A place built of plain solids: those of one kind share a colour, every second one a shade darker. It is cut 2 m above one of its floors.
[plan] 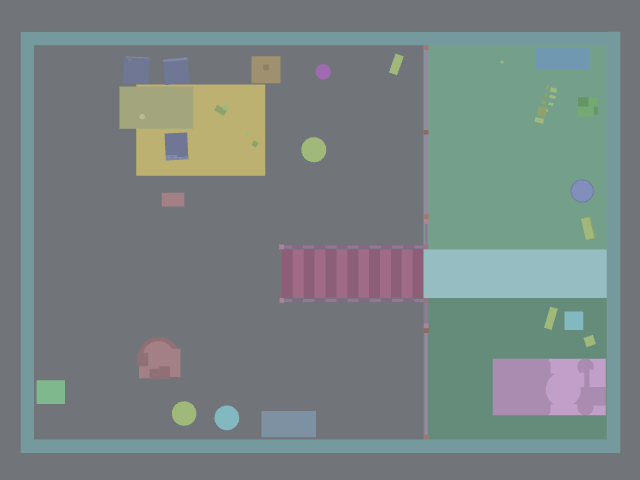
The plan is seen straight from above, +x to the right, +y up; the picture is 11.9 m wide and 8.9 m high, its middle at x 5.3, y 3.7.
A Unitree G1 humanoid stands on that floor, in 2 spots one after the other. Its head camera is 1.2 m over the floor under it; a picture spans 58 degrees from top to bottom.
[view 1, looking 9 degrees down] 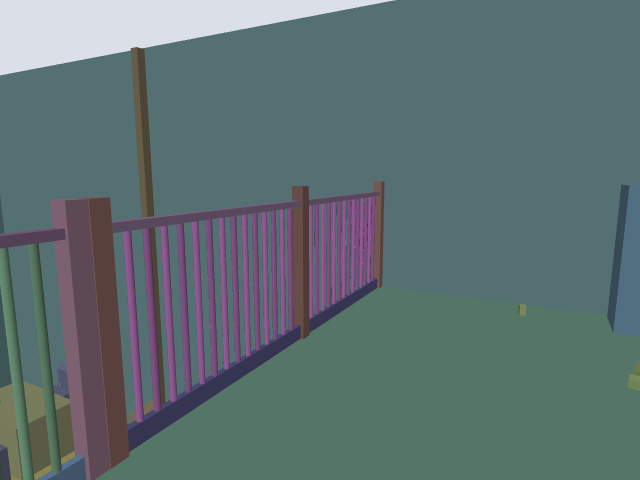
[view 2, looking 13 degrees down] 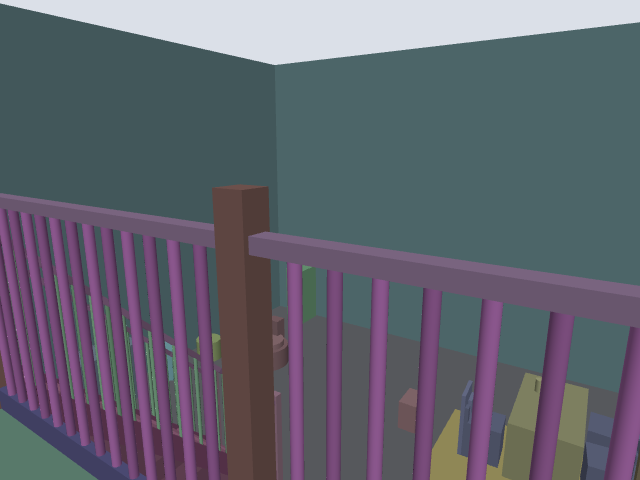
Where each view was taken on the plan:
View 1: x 8.82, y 3.08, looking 118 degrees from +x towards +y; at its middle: wall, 4.86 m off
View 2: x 7.97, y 6.36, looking -147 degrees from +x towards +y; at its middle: gal_guard_rail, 0.89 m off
